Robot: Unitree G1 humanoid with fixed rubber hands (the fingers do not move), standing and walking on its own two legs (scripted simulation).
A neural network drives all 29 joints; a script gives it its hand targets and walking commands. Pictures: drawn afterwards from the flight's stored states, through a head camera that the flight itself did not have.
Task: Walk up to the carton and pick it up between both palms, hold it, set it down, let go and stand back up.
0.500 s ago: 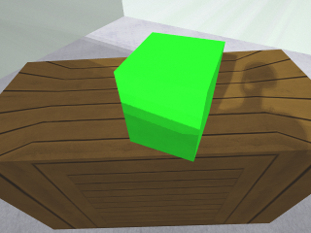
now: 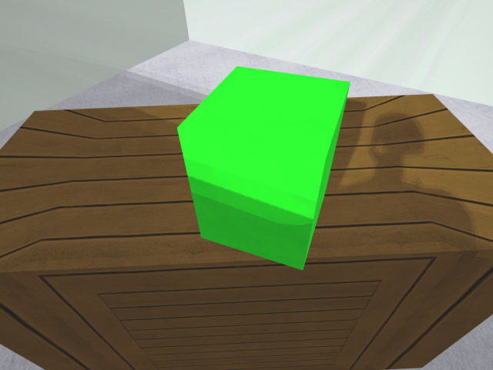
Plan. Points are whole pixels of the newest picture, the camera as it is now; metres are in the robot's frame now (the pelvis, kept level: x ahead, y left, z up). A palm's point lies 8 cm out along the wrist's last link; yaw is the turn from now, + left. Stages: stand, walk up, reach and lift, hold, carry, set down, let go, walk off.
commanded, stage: walk up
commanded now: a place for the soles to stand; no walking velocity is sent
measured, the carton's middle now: (269, 166) +0.45 -0.02 +0.12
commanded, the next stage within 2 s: reach and lift in 1.04 s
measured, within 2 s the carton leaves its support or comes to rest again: neither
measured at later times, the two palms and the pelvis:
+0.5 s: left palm out of the picture +0.08 +0.24 -0.13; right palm out of the picture +0.07 -0.25 -0.13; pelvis +0.03 -0.01 +0.00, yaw -2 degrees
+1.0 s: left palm out of the picture +0.08 +0.24 -0.13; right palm out of the picture +0.03 -0.25 -0.13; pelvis +0.02 +0.00 +0.00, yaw -5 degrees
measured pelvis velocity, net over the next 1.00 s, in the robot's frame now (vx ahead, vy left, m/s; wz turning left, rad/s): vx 0.02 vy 0.00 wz -0.08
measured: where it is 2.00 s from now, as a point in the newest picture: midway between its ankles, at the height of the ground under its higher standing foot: outside the picture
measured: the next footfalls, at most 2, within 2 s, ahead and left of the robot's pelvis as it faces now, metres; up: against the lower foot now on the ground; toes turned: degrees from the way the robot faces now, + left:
none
